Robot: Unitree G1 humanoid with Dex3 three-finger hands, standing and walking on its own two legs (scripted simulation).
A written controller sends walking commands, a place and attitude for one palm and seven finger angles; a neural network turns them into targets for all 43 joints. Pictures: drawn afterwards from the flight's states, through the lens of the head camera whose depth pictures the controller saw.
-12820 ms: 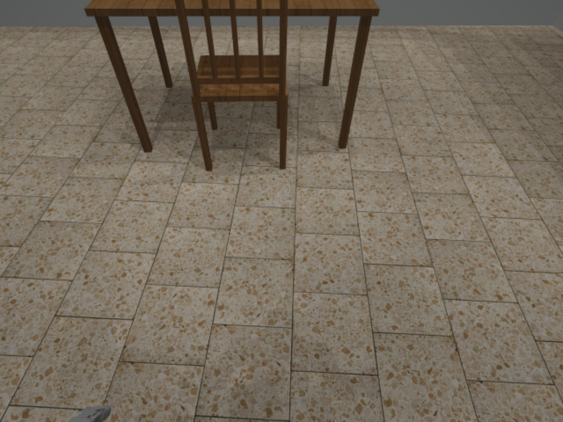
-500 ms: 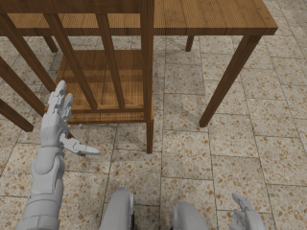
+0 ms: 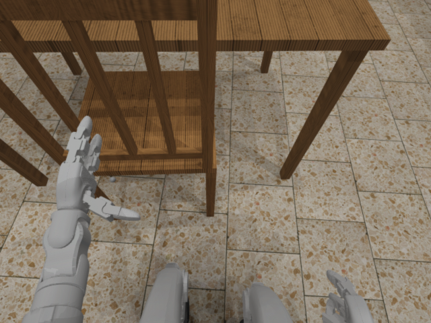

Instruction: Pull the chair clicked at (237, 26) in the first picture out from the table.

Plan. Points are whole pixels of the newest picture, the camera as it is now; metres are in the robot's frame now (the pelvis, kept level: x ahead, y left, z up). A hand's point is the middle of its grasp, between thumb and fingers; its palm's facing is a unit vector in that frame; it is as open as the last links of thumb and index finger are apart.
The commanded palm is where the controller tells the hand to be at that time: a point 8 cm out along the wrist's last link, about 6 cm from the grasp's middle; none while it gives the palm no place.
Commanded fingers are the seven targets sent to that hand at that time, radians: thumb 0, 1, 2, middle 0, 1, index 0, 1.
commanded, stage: push the fingers through the gap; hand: left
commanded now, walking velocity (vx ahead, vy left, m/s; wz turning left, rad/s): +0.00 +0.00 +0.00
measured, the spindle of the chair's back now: (111, 104) +0.51 +0.23 +0.06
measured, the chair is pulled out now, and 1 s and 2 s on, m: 0.00 0.00 0.00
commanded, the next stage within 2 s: hook a spindle and tug to test in 1.68 s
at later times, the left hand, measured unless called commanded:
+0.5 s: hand (115, 161) +0.39 +0.21 +0.03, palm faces +0.11 -0.99 -0.05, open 16.9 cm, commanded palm +0.37 +0.25 +0.03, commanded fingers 0.00 -0.50 0.30 -0.06 -0.08 -0.06 -0.08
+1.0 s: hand (120, 139) +0.44 +0.21 +0.04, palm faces +0.11 -0.99 -0.05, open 16.9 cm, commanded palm +0.41 +0.25 +0.03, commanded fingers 0.00 -0.50 0.30 -0.06 -0.08 -0.06 -0.08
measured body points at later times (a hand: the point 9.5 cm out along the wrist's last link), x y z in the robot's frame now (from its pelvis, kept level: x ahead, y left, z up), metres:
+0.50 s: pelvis +0.00 +0.00 +0.00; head +0.11 +0.01 +0.43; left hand +0.38 +0.26 +0.04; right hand +0.14 -0.25 -0.11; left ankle +0.08 +0.13 -0.61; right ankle +0.00 -0.12 -0.61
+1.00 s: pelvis +0.00 +0.00 -0.01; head +0.12 +0.01 +0.43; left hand +0.43 +0.26 +0.04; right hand +0.09 -0.27 -0.12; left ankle +0.08 +0.13 -0.61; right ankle +0.00 -0.12 -0.61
